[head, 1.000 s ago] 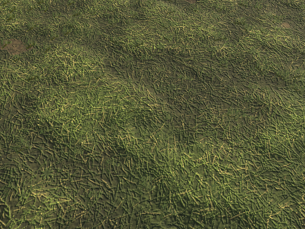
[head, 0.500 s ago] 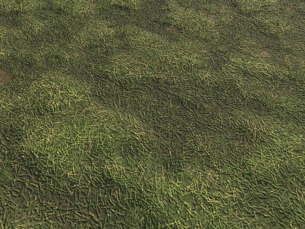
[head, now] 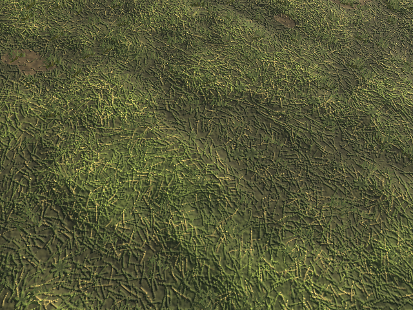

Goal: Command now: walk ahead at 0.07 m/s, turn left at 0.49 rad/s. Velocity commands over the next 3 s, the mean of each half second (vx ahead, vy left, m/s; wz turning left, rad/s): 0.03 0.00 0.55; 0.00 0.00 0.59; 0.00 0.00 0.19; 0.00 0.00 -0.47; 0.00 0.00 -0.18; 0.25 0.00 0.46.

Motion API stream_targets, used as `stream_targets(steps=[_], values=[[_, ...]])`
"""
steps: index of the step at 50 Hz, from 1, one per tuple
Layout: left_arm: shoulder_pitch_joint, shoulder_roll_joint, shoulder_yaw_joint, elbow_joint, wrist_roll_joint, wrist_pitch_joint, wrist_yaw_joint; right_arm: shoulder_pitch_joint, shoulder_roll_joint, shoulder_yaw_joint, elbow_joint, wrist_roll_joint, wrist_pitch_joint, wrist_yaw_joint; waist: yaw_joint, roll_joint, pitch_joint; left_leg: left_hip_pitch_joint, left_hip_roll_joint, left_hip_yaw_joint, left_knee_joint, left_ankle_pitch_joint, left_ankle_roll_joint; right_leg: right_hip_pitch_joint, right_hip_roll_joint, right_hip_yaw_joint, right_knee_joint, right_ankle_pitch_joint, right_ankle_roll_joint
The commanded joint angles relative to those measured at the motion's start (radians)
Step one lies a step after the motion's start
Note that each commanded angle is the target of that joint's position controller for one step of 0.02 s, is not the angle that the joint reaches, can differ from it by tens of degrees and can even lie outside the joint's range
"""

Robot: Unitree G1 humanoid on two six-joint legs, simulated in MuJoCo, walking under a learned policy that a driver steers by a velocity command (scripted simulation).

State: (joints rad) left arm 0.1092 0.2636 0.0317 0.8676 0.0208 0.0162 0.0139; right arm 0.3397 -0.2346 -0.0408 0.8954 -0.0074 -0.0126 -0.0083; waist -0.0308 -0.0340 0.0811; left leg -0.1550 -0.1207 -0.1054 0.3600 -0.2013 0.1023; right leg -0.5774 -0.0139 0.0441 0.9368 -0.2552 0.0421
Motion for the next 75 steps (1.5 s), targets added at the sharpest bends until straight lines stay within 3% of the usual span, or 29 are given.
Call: stream_targets(steps=[1,8,11,12,13,14,15,16,17,19,27,34,36,37,38,39,40,41,43,46,54,61,63,65,66,67,68,70,75], values=[[-0.022,0.081,0.014,-0.065,-0.006,0.0,0.007,0.078,-0.177,-0.044,-0.039,-0.004,0.006,-0.015,0.0,0.122,-0.102,0.136,0.279,-0.227,0.03,0.755,0.09,-0.044,0.02,0.0,-0.036,0.004,0.001],[-0.072,0.103,0.008,-0.107,-0.026,-0.015,0.022,0.037,-0.208,-0.061,-0.065,-0.016,0.033,-0.018,-0.004,0.141,-0.088,0.125,0.266,-0.36,0.095,0.747,0.098,0.081,0.06,0.037,-0.21,-0.074,-0.029],[0.024,0.114,0.01,-0.096,-0.026,-0.031,0.03,-0.065,-0.22,-0.067,-0.094,-0.001,0.041,-0.014,0.061,0.143,-0.085,0.03,0.195,-0.391,0.139,0.566,0.025,0.319,0.067,0.041,-0.498,0.023,-0.049],[0.081,0.143,0.019,-0.088,-0.014,-0.041,0.04,-0.089,-0.204,-0.063,-0.11,0.011,0.037,-0.012,0.083,0.093,-0.114,-0.058,0.147,-0.353,0.222,0.451,-0.024,0.479,-0.008,0.094,-0.608,0.153,-0.069],[0.099,0.224,0.032,-0.101,-0.006,-0.041,0.053,-0.006,-0.119,-0.042,-0.124,0.016,0.032,-0.011,0.035,-0.136,-0.196,-0.175,0.045,-0.182,0.449,-0.014,-0.074,0.652,-0.28,0.328,-0.614,0.454,-0.141],[0.078,0.23,0.029,-0.111,-0.024,-0.021,0.046,0.078,-0.166,-0.059,-0.108,0.008,0.051,-0.025,0.006,-0.206,-0.233,-0.285,-0.085,-0.033,0.603,-0.529,-0.083,0.626,-0.415,0.504,-0.59,0.698,-0.285],[0.09,0.187,0.025,-0.115,-0.027,-0.014,0.039,0.079,-0.208,-0.067,-0.083,-0.021,0.062,-0.029,0.003,-0.1,-0.191,-0.306,-0.006,-0.01,0.756,-0.49,-0.097,0.575,-0.421,0.457,-0.588,0.691,-0.322],[0.047,0.127,0.009,-0.128,-0.025,-0.012,0.038,0.032,-0.207,-0.071,-0.072,-0.023,0.069,-0.02,0.0,-0.032,-0.134,-0.309,0.024,-0.011,0.801,-0.402,-0.107,0.508,-0.347,0.344,-0.6,0.603,-0.295],[-0.003,0.106,0.002,-0.143,-0.015,-0.007,0.038,0.007,-0.196,-0.072,-0.072,-0.015,0.078,-0.007,-0.014,-0.026,-0.09,-0.306,0.046,-0.001,0.803,-0.338,-0.12,0.454,-0.275,0.238,-0.62,0.505,-0.256],[-0.002,0.124,0.007,-0.145,0.001,-0.01,0.041,-0.018,-0.186,-0.067,-0.08,-0.01,0.089,0.017,-0.005,-0.112,-0.087,-0.309,0.049,0.031,0.827,-0.257,-0.146,0.439,-0.204,0.127,-0.623,0.511,-0.23],[0.088,0.157,0.03,-0.118,0.007,-0.02,0.027,-0.141,-0.156,-0.046,-0.132,-0.007,0.106,0.047,0.04,-0.114,-0.098,-0.307,0.099,0.087,0.616,-0.234,-0.152,0.482,-0.258,0.051,-0.638,0.342,-0.265],[0.086,0.209,0.058,-0.114,0.005,-0.006,0.002,-0.159,-0.141,-0.031,-0.167,0.006,0.089,0.057,0.034,-0.133,-0.12,-0.1,0.101,0.174,0.285,-0.212,-0.087,0.42,-0.287,-0.026,-0.548,0.312,-0.221],[0.113,0.199,0.062,-0.101,-0.003,0.004,-0.001,-0.104,-0.156,-0.034,-0.149,-0.006,0.069,0.043,0.0,-0.034,-0.123,0.058,0.097,0.122,0.028,-0.04,-0.059,0.314,-0.248,-0.106,-0.393,0.192,-0.122],[0.162,0.138,0.051,-0.112,0.006,0.013,-0.009,-0.101,-0.248,-0.052,-0.159,-0.02,0.054,0.03,0.021,0.241,-0.099,0.132,0.321,-0.209,-0.12,0.031,-0.012,0.125,-0.136,-0.21,-0.133,-0.152,-0.043],[0.064,0.102,0.037,-0.185,0.006,0.029,0.012,-0.07,-0.383,-0.086,-0.169,-0.019,0.05,0.031,-0.014,0.339,-0.055,0.032,0.522,-0.451,-0.103,0.341,0.147,-0.021,0.02,-0.133,0.012,-0.386,-0.015],[0.031,0.137,0.042,-0.179,0.006,0.04,0.021,-0.042,-0.327,-0.081,-0.155,-0.013,0.051,0.028,-0.028,0.191,-0.057,0.032,0.479,-0.378,-0.078,0.361,0.183,-0.012,-0.018,-0.035,0.11,-0.352,-0.018],[0.05,0.136,0.046,-0.164,-0.012,0.042,0.017,-0.096,-0.268,-0.062,-0.158,-0.005,0.05,0.022,0.011,0.154,-0.034,0.011,0.407,-0.288,-0.07,0.34,0.159,-0.003,-0.028,-0.01,0.126,-0.264,-0.024],[0.074,0.141,0.048,-0.145,-0.018,0.034,0.012,-0.16,-0.235,-0.053,-0.168,-0.007,0.053,0.016,0.044,0.146,-0.025,0.012,0.335,-0.228,-0.067,0.304,0.117,0.006,-0.034,0.0,0.103,-0.186,-0.026],[0.107,0.156,0.054,-0.123,0.006,0.031,0.002,-0.176,-0.206,-0.045,-0.179,0.002,0.049,0.009,0.048,0.179,-0.08,0.068,0.282,-0.185,-0.046,0.415,0.099,0.022,-0.02,-0.011,0.14,-0.119,-0.02],[0.089,0.14,0.053,-0.129,0.0,0.037,-0.005,-0.123,-0.22,-0.052,-0.166,0.008,0.043,0.015,0.033,0.129,-0.112,0.115,0.281,-0.208,-0.033,0.439,0.105,0.009,-0.01,-0.006,0.135,-0.102,-0.007],[0.009,0.136,0.048,-0.154,-0.005,0.038,0.007,-0.052,-0.248,-0.065,-0.151,-0.008,0.045,0.008,-0.006,0.145,-0.101,0.122,0.281,-0.355,-0.024,0.295,0.132,0.009,0.018,0.024,-0.035,-0.14,-0.001],[0.026,0.124,0.032,-0.143,-0.019,0.026,0.013,-0.085,-0.229,-0.051,-0.132,-0.019,0.048,0.004,0.005,0.152,-0.123,0.021,0.267,-0.377,0.009,0.399,0.11,0.219,0.044,0.004,-0.193,-0.165,-0.039],[0.078,0.105,0.023,-0.116,-0.022,0.023,0.014,-0.12,-0.198,-0.036,-0.12,-0.016,0.051,-0.002,0.034,0.144,-0.132,-0.019,0.252,-0.352,0.019,0.386,0.078,0.346,0.04,-0.011,-0.352,-0.111,-0.055],[0.106,0.06,0.002,-0.082,-0.008,0.011,0.02,-0.111,-0.131,-0.003,-0.093,-0.008,0.049,-0.013,0.052,0.085,-0.126,-0.111,0.199,-0.305,0.026,0.181,-0.009,0.552,-0.011,0.04,-0.669,0.113,-0.069],[0.076,0.113,0.001,-0.086,0.01,-0.001,0.025,-0.034,-0.091,0.009,-0.074,-0.016,0.044,-0.012,-0.001,-0.088,-0.133,-0.154,0.12,-0.193,0.14,-0.052,-0.057,0.6,-0.186,0.267,-0.733,0.144,-0.096],[0.013,0.17,0.001,-0.105,0.007,-0.005,0.016,-0.001,-0.139,-0.003,-0.058,-0.008,0.046,-0.017,-0.035,-0.105,-0.092,-0.136,0.044,-0.084,0.102,-0.193,-0.074,0.461,-0.295,0.368,-0.708,0.293,-0.184],[0.003,0.161,0.003,-0.086,0.0,-0.006,0.005,-0.034,-0.165,-0.007,-0.037,-0.015,0.051,-0.023,-0.02,-0.105,-0.075,-0.035,0.079,-0.051,0.097,-0.168,-0.077,0.361,-0.276,0.364,-0.697,0.221,-0.226],[-0.002,0.18,0.01,-0.075,-0.008,-0.006,-0.008,-0.127,-0.173,-0.012,-0.038,-0.011,0.046,-0.022,0.002,-0.128,-0.034,-0.021,0.059,-0.033,0.064,-0.03,-0.084,0.356,-0.149,0.307,-0.671,0.143,-0.165],[0.116,0.211,0.038,-0.042,-0.014,-0.002,-0.009,-0.161,-0.17,-0.02,-0.034,0.001,0.04,-0.03,0.052,-0.135,-0.078,-0.201,0.029,0.037,0.279,-0.26,-0.12,0.51,-0.178,0.42,-0.607,0.392,-0.236]])
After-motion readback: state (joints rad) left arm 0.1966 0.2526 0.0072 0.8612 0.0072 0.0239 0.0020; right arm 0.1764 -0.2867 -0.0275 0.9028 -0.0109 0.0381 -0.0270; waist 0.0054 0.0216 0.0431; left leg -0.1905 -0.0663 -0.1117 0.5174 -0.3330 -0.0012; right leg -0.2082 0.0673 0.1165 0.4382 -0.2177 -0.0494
